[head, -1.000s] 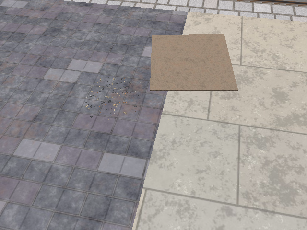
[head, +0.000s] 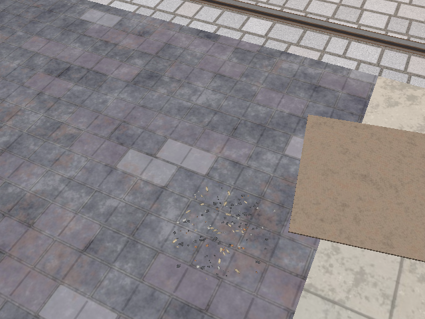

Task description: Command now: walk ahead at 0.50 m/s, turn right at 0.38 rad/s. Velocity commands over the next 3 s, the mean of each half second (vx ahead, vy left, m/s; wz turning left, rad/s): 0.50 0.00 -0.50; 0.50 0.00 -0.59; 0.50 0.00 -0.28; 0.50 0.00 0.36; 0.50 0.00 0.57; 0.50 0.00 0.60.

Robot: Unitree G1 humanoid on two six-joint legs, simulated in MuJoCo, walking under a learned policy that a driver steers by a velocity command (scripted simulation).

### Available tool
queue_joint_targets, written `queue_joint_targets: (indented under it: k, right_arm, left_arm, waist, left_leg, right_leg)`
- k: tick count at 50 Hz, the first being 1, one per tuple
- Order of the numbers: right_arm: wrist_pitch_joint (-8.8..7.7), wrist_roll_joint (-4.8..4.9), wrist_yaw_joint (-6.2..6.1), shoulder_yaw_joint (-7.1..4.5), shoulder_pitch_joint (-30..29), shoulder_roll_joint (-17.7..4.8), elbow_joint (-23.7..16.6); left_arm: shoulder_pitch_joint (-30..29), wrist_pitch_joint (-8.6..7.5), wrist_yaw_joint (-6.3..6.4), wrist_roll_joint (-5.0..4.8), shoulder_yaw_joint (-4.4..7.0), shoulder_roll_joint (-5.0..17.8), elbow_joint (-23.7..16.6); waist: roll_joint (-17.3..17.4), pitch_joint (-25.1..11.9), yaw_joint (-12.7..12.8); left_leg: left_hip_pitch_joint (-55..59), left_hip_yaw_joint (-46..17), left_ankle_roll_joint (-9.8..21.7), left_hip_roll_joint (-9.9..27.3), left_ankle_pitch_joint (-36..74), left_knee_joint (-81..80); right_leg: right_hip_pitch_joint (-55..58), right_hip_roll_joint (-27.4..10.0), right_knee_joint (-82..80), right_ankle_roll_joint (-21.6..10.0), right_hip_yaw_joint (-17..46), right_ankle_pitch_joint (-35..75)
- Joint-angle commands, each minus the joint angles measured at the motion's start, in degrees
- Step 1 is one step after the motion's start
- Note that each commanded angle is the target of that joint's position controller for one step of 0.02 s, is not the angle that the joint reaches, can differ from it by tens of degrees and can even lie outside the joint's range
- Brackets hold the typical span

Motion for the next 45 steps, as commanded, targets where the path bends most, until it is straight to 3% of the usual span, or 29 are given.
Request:
queue_joint_targets:
  k: [1,6,12,15,17,18,19,20,21,22,23,24,26,29,32,36,40,42,43,44,45]
  right_arm:
    - [0.95,-0.46,0.30,-0.64,2.7,-4.4,-3.7]
    - [1.52,-0.02,0.55,0.03,-9.8,-3.8,-8.5]
    - [0.86,0.88,0.81,0.83,-19.3,-3.8,-12.5]
    - [0.08,1.19,0.54,0.56,-17.0,-5.5,-12.9]
    - [-0.72,1.24,-0.34,-0.35,-7.2,-7.6,-10.2]
    - [-1.51,0.37,-1.22,-1.33,-0.2,-10.7,-9.0]
    - [-1.38,-0.97,-2.27,-2.41,7.4,-15.4,-9.2]
    - [-0.21,-0.37,-2.11,-3.17,5.5,-17.4,-8.8]
    - [0.38,0.06,-1.74,-2.35,1.8,-11.7,-9.6]
    - [0.34,0.53,-1.44,-1.22,-0.8,-7.1,-10.1]
    - [0.18,0.43,-1.28,-0.71,-2.1,-5.6,-9.8]
    - [-0.23,0.55,-1.39,-0.57,-1.5,-5.3,-9.0]
    - [-1.24,1.13,-1.11,-0.78,0.2,-5.8,-7.8]
    - [-2.05,1.73,-0.73,-1.27,2.2,-6.6,-6.6]
    - [-1.86,1.62,-0.67,-1.43,4.1,-6.7,-5.4]
    - [-1.62,1.60,-0.65,-1.72,5.8,-7.5,-4.0]
    - [-0.70,1.49,-1.22,-2.19,9.1,-9.2,-2.1]
    - [0.06,1.34,-1.62,-2.45,9.6,-10.8,-1.4]
    - [0.57,1.29,-1.78,-2.61,9.9,-11.8,-1.1]
    - [1.08,1.49,-1.88,-2.64,9.7,-12.3,-1.2]
    - [1.22,1.44,-1.83,-2.43,8.9,-11.9,-2.3]
  left_arm:
    - [2.4,-1.42,0.34,-0.50,1.60,7.2,-2.1]
    - [7.6,-0.91,0.59,-0.70,2.15,8.2,-1.5]
    - [12.9,-0.26,1.26,0.14,2.59,8.8,-1.6]
    - [10.4,-0.15,1.84,0.61,3.03,10.0,-3.1]
    - [7.0,-0.46,1.55,0.36,3.26,11.0,-4.3]
    - [6.9,-1.01,0.96,-0.33,2.79,9.3,-4.8]
    - [8.8,-1.39,0.87,-1.85,1.51,4.2,-6.9]
    - [12.8,-0.92,1.00,-1.31,1.50,5.0,-8.4]
    - [11.9,0.19,1.39,0.36,1.82,7.9,-6.1]
    - [7.8,0.47,0.67,0.91,1.75,7.5,-6.1]
    - [6.1,0.71,0.10,0.91,1.59,6.2,-6.5]
    - [4.9,1.30,-0.43,1.62,1.67,6.1,-7.0]
    - [4.8,2.43,-1.28,1.81,1.53,5.6,-7.3]
    - [0.1,2.98,-2.11,1.71,1.21,5.0,-9.5]
    - [-5.6,3.03,-2.65,1.65,0.76,4.4,-11.7]
    - [-13.1,2.57,-3.58,1.48,-0.46,2.8,-14.3]
    - [-17.7,2.46,-3.82,1.91,-0.76,3.2,-16.6]
    - [-16.0,2.49,-3.24,2.27,-0.40,4.0,-16.5]
    - [-12.3,2.33,-2.83,2.44,0.06,4.7,-15.7]
    - [-5.3,1.84,-2.29,2.70,0.83,5.9,-13.6]
    - [4.9,1.47,-1.38,3.23,2.22,8.8,-10.5]
  waist:
    - [-4.1,-2.9,-1.5]
    - [-4.7,-0.5,1.9]
    - [-5.7,-1.5,5.7]
    - [-6.7,-2.3,3.3]
    - [-5.6,-5.9,-1.6]
    - [-1.3,-11.2,-4.8]
    - [7.1,-19.9,-6.4]
    - [16.7,-21.2,-2.5]
    - [6.3,-12.8,-1.0]
    - [0.3,-6.9,-1.4]
    - [0.8,-3.8,-0.4]
    - [3.5,-2.7,0.1]
    - [5.0,-3.2,0.8]
    - [3.8,-3.1,0.8]
    - [3.2,-1.5,-0.1]
    - [3.4,0.4,-1.8]
    - [3.2,1.5,-2.9]
    - [4.4,-0.5,-1.7]
    - [4.8,-3.1,0.1]
    - [4.1,-7.4,3.2]
    - [0.6,-13.2,7.8]
  left_leg:
    - [-6.8,-1.2,-2.4,3.7,1.3,-3.5]
    - [-11.4,0.6,-5.6,4.0,12.2,-18.0]
    - [-11.7,0.3,-5.3,1.3,15.4,-28.6]
    - [-3.9,-1.0,-3.8,-0.1,11.4,-34.6]
    - [11.4,-0.3,-1.8,-2.0,9.5,-40.1]
    - [23.3,-5.6,0.6,4.1,7.2,-42.1]
    - [37.9,-22.1,4.1,19.4,-3.2,-44.0]
    - [39.8,-43.6,9.4,26.6,-6.2,-49.9]
    - [32.5,-38.6,9.5,24.8,-10.8,-49.4]
    - [25.6,-29.3,8.3,21.0,-7.5,-50.6]
    - [20.8,-21.6,6.7,18.1,-0.3,-52.5]
    - [18.6,-16.5,5.8,16.1,5.3,-53.4]
    - [17.7,-10.4,5.4,14.4,15.0,-54.1]
    - [19.4,-4.9,6.4,14.9,21.2,-55.8]
    - [20.5,0.5,6.4,14.1,24.4,-56.7]
    - [20.7,6.9,5.1,13.0,25.8,-56.7]
    - [26.7,10.2,4.0,15.0,33.5,-53.4]
    - [29.2,12.7,3.1,15.3,51.1,-46.0]
    - [29.9,13.6,2.9,15.5,58.9,-39.0]
    - [27.7,14.6,2.4,15.1,59.3,-28.4]
    - [17.9,15.3,0.7,13.9,47.3,-13.5]
  right_leg:
    - [4.4,-15.0,-12.8,-9.8,19.0,11.4]
    - [4.6,-12.2,-14.5,-7.7,17.8,10.3]
    - [12.6,-12.6,-8.6,-6.2,20.5,18.6]
    - [12.5,-13.6,-4.4,-4.2,23.3,21.2]
    - [8.4,-11.0,4.1,-1.9,22.9,25.2]
    - [3.7,-7.4,15.6,-0.3,19.6,20.4]
    - [-7.2,-2.4,31.7,1.4,12.2,-0.7]
    - [-19.4,1.6,41.1,1.7,7.1,-24.4]
    - [-22.8,-4.1,46.0,1.5,7.3,-19.9]
    - [-22.1,-5.7,45.1,1.9,6.8,-15.0]
    - [-20.7,-7.3,42.7,2.4,6.3,-12.4]
    - [-19.9,-8.5,41.2,3.0,5.8,-11.4]
    - [-19.0,-8.7,41.5,3.7,4.7,-9.2]
    - [-23.5,-9.6,40.9,4.5,4.3,-4.7]
    - [-26.9,-10.1,35.7,5.2,3.2,0.6]
    - [-23.0,-9.9,22.1,4.4,-0.7,7.6]
    - [-20.2,-8.5,13.9,1.4,-4.9,2.4]
    - [-14.8,-5.1,11.7,-0.8,-7.4,-3.8]
    - [-10.2,-2.8,10.7,-2.3,-8.1,-6.7]
    - [-1.3,-0.6,7.5,-3.9,-7.8,-6.7]
    - [13.7,-3.0,4.4,-6.4,-2.2,-6.6]
Next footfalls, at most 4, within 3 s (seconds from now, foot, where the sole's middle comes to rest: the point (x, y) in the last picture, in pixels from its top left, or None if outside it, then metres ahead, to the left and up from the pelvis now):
0.36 left None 0.38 0.10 -0.77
0.90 right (292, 296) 0.54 -0.20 -0.77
1.44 left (299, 202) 0.89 -0.27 -0.77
1.96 right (378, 179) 0.99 -0.59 -0.77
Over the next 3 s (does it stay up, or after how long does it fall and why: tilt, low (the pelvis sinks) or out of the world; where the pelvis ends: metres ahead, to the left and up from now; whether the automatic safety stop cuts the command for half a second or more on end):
stays up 1.44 -0.54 -0.01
